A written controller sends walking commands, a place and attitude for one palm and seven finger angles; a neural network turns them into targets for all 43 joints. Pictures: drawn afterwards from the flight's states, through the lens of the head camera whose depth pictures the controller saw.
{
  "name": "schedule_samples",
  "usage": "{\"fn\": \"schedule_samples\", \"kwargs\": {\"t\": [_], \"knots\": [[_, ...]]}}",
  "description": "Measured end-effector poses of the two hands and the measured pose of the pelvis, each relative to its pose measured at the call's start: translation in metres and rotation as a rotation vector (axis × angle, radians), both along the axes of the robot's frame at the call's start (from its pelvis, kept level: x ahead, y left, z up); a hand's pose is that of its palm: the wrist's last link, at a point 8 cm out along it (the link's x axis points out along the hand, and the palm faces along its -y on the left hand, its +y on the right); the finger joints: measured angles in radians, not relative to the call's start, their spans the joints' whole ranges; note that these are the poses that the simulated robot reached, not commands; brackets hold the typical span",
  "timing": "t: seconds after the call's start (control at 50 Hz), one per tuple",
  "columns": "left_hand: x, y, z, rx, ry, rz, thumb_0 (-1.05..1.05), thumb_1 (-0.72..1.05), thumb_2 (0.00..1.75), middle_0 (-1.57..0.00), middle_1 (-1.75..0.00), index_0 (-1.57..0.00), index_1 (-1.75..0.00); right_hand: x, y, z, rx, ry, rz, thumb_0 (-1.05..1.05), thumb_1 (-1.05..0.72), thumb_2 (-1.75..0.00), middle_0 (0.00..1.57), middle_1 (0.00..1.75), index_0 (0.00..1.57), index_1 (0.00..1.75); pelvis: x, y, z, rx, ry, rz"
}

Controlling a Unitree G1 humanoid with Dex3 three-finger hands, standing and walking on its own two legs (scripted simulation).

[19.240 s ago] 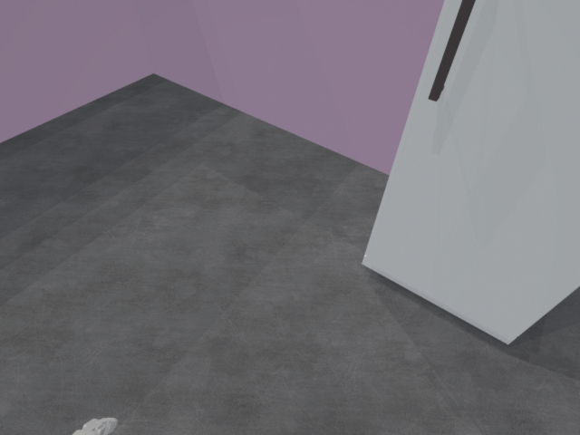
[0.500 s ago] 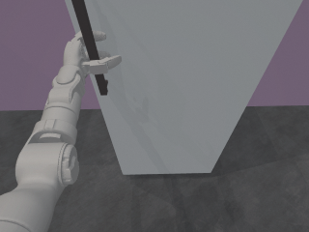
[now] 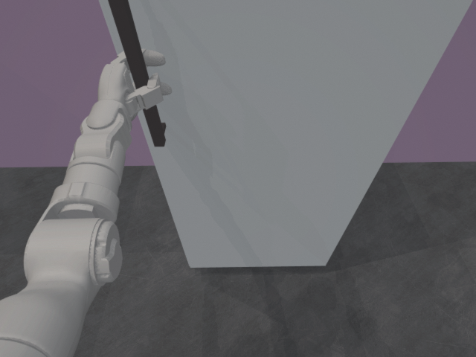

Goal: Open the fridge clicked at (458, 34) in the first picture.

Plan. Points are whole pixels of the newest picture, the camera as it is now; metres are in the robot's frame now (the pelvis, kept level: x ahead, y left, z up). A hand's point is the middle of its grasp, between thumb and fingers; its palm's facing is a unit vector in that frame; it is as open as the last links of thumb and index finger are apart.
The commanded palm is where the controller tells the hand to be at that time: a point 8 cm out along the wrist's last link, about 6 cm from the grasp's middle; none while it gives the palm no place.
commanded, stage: grip the handle and tug to test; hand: left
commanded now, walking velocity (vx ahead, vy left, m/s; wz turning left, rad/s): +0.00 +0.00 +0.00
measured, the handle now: (140, 61) +0.53 +0.15 +0.24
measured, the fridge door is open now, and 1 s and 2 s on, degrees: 0 0 17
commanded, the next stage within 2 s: pull the door a little, standing still in 0.48 s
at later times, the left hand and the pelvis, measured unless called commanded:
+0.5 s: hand (153, 95) +0.47 +0.12 +0.21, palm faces -0.01 -1.00 +0.03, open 5.4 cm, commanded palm +0.43 +0.19 +0.21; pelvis +0.02 +0.00 +0.01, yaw -2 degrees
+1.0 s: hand (153, 99) +0.46 +0.12 +0.21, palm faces +0.00 -1.00 +0.00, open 5.9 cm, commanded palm +0.40 +0.18 +0.21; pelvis +0.05 -0.01 +0.01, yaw -3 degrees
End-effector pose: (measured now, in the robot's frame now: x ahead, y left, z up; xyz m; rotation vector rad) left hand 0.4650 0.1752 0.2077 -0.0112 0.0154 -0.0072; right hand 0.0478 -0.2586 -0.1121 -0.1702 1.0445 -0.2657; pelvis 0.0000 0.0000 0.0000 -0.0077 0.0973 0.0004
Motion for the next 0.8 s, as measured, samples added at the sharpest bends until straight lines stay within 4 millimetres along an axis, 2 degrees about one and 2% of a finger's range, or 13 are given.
{"fn": "schedule_samples", "kwargs": {"t": [0.16, 0.28, 0.4, 0.64, 0.8], "knots": [[-0.001, 0.000, 0.000, 0.002, -0.010, 0.005, 0.01, 0.80, 0.83, -0.42, -1.40, -0.44, -1.40, -0.006, 0.000, 0.000, 0.010, 0.003, -0.031, 0.01, -0.90, -0.89, 0.20, 0.30, 0.20, 0.30, 0.003, -0.001, 0.001, 0.001, -0.009, -0.015], [-0.003, 0.000, 0.000, -0.007, -0.019, 0.001, 0.01, 0.81, 0.82, -0.38, -1.40, -0.42, -1.40, 0.002, -0.001, 0.003, 0.013, -0.016, -0.045, 0.01, -0.90, -0.89, 0.20, 0.30, 0.20, 0.30, 0.009, 0.000, 0.003, 0.003, -0.015, -0.027], [-0.008, 0.002, -0.001, -0.023, -0.032, -0.007, 0.02, 0.79, 0.80, -0.36, -1.40, -0.40, -1.40, 0.026, -0.002, 0.009, 0.014, -0.062, -0.044, 0.01, -0.90, -0.89, 0.20, 0.30, 0.20, 0.30, 0.017, -0.001, 0.005, 0.007, -0.022, -0.039], [-0.016, 0.004, 0.001, -0.004, -0.011, -0.004, 0.02, 0.77, 0.78, -0.34, -1.40, -0.36, -1.38, 0.091, 0.002, 0.022, 0.018, -0.164, 0.011, 0.01, -0.90, -0.89, 0.20, 0.30, 0.20, 0.30, 0.031, -0.001, 0.006, 0.009, -0.036, -0.031], [-0.017, 0.003, 0.002, 0.000, 0.005, 0.011, 0.02, 0.77, 0.79, -0.34, -1.40, -0.37, -1.39, 0.109, 0.008, 0.021, 0.034, -0.160, 0.045, 0.01, -0.90, -0.89, 0.20, 0.30, 0.20, 0.30, 0.034, -0.003, 0.007, 0.013, -0.035, -0.020]]}}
